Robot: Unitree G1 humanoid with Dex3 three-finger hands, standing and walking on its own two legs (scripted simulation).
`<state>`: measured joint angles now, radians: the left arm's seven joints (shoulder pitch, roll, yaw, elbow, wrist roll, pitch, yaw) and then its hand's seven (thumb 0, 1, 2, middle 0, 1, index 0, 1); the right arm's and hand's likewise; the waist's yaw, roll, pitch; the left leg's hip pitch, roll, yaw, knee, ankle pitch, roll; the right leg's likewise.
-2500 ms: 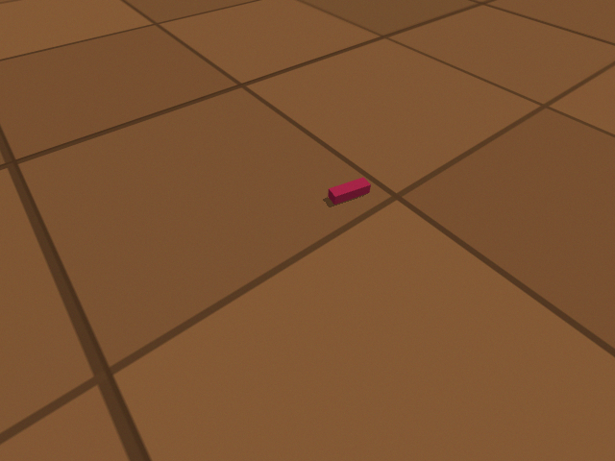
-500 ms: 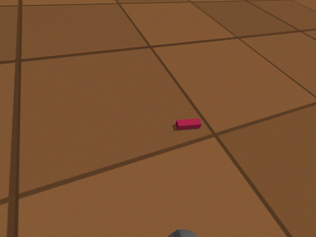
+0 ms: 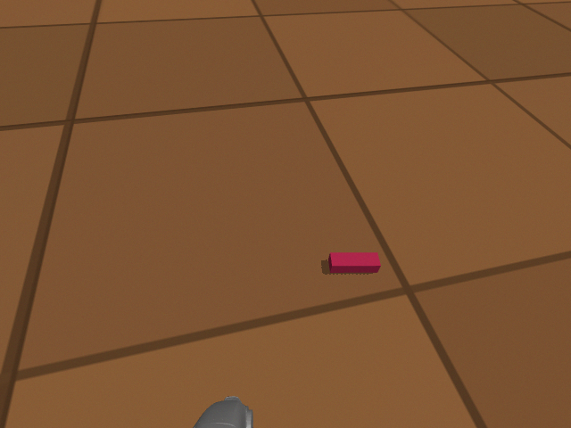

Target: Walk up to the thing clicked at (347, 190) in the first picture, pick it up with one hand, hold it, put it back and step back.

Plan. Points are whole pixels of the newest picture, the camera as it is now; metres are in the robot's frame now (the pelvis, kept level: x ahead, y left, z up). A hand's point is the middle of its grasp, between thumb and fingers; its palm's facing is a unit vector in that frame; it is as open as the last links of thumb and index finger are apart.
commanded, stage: walk up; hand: left
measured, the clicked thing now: (353, 262) +0.87 -0.26 -0.73
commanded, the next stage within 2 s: none
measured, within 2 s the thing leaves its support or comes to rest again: neither
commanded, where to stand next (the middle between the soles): +0.51 -0.54 m, yaw +7 degrees
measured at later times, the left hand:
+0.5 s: hand (216, 363) +0.25 +0.14 -0.15, palm faces -0.02 -0.92 -0.38, open 7.3 cm
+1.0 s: hand (313, 336) +0.32 -0.03 -0.17, palm faces -0.02 -0.96 -0.29, open 7.3 cm
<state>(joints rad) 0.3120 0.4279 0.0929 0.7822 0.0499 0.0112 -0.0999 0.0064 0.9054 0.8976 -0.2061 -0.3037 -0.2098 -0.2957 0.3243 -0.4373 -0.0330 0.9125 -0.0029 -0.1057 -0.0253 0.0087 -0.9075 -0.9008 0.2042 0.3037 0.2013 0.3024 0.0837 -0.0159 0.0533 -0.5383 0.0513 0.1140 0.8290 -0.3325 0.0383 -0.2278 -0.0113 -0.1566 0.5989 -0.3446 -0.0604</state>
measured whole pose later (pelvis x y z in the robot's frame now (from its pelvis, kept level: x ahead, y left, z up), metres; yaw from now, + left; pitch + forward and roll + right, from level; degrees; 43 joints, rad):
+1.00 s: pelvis +0.26 -0.31 -0.01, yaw +2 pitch -2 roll +1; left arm 0.29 0.45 0.10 0.79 0.05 0.09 -0.10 0.01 0.91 0.90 -0.20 -0.30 -0.21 -0.30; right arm 0.35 -0.42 -0.03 0.90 -0.02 -0.12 -0.08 0.01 -0.90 -0.90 0.21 0.30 0.21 0.30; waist 0.01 -0.14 0.07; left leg -0.36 0.06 0.12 0.67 -0.26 0.02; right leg -0.55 -0.06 0.10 1.13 -0.38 0.00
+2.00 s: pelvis +0.45 -0.61 -0.02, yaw +6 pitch -2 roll +0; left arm 0.19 0.40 0.03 0.92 0.02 -0.04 0.01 0.01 0.91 0.90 -0.21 -0.30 -0.21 -0.30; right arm 0.22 -0.46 -0.05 0.94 -0.01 0.02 0.00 0.01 -0.91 -0.90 0.20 0.30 0.20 0.30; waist 0.00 0.05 0.09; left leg -0.49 0.04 -0.01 1.02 -0.49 0.04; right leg -0.42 -0.06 -0.02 0.79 -0.34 0.03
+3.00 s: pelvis +0.47 -0.55 +0.02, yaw +7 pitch -3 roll +0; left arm 0.07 0.38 -0.01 1.16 0.01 -0.02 0.00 0.01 0.91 0.90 -0.20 -0.30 -0.21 -0.30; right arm 0.02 -0.36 -0.01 1.13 0.00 0.01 0.02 0.01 -0.91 -0.90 0.20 0.30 0.20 0.30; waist 0.02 -0.01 0.06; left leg -0.12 -0.02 0.05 0.37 -0.21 0.03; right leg -0.15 -0.06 -0.01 0.36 -0.16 0.05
